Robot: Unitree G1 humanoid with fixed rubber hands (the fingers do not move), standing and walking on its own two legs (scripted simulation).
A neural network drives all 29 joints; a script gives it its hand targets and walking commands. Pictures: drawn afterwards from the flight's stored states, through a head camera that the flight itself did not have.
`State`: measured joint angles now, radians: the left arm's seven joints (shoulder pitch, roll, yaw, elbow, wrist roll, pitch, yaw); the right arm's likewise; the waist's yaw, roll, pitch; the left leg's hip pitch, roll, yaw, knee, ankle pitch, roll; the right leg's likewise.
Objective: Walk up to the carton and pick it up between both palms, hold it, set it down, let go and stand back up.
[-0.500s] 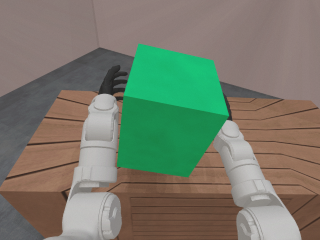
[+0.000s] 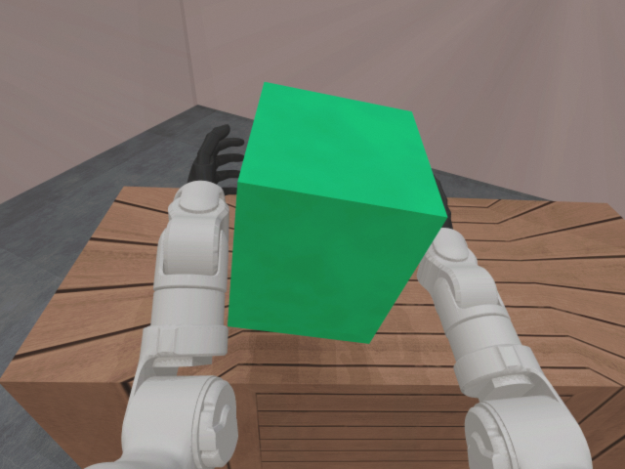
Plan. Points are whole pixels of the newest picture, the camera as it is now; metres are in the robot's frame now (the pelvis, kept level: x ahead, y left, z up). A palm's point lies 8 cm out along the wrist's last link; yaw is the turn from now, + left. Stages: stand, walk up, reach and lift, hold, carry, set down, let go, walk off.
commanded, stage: hold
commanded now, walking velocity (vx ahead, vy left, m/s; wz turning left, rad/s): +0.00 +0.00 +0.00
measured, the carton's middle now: (319, 219) +0.41 -0.02 +0.16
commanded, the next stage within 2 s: none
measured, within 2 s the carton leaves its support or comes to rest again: neither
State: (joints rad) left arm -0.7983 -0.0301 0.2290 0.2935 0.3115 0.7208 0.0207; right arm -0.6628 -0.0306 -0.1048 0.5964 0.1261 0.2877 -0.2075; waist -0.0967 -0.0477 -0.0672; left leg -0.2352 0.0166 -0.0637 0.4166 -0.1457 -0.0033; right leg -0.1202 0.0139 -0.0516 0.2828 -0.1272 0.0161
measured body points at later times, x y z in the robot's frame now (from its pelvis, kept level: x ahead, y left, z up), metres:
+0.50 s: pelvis -0.01 +0.00 +0.00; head -0.06 +0.04 +0.44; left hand +0.39 +0.13 +0.24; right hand +0.37 -0.16 +0.19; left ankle +0.05 +0.12 -0.75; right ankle +0.02 -0.13 -0.75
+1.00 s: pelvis -0.01 +0.00 +0.00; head -0.07 +0.03 +0.44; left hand +0.38 +0.13 +0.25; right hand +0.37 -0.16 +0.20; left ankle +0.05 +0.12 -0.75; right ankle +0.02 -0.13 -0.75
